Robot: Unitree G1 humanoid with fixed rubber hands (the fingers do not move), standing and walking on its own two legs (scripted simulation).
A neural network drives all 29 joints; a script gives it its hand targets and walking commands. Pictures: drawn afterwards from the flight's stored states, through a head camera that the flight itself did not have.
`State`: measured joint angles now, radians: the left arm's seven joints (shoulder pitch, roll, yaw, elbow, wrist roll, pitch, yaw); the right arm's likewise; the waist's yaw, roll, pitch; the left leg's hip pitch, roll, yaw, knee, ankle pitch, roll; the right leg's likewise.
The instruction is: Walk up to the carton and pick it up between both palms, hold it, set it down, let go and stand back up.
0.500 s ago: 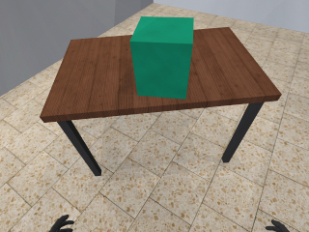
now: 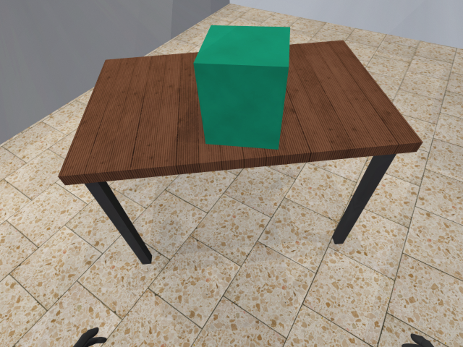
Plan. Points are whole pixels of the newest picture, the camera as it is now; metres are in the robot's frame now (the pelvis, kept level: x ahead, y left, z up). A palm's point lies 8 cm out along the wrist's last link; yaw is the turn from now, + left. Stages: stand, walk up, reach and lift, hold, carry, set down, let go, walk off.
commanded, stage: walk up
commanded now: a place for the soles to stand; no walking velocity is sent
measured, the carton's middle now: (245, 88) +0.73 +0.00 +0.03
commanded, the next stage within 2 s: none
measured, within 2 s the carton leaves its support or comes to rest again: neither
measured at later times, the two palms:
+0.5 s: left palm (45, 317) +0.18 +0.40 -0.11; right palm (399, 322) +0.17 -0.25 -0.06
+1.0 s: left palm (78, 249) +0.30 +0.36 -0.08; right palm (369, 224) +0.37 -0.27 -0.09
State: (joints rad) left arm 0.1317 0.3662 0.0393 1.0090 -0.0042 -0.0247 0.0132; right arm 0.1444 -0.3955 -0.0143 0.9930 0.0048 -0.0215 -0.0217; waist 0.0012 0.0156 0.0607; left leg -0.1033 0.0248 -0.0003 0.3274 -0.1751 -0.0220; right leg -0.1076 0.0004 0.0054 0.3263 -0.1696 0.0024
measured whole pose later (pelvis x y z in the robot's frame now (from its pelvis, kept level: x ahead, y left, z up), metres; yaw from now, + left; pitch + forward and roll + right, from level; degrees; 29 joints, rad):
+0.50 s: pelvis +0.10 +0.08 -0.01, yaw +4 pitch -5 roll -1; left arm 0.33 0.44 0.09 0.65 0.05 0.01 -0.04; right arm 0.42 -0.41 -0.07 0.64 -0.04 -0.05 -0.02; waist -0.03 -0.07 0.10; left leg -0.18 0.01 0.02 0.51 -0.25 0.03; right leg -0.45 -0.01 0.06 1.10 -0.39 -0.02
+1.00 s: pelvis +0.22 +0.03 -0.03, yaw +6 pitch -5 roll +0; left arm 0.25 0.42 0.07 0.54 0.02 0.04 -0.01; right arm 0.34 -0.47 -0.03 0.53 -0.01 0.00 -0.05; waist 0.05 0.01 0.11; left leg -0.35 0.00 -0.01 0.96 -0.58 -0.01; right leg -0.33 -0.04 -0.07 0.62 -0.22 -0.04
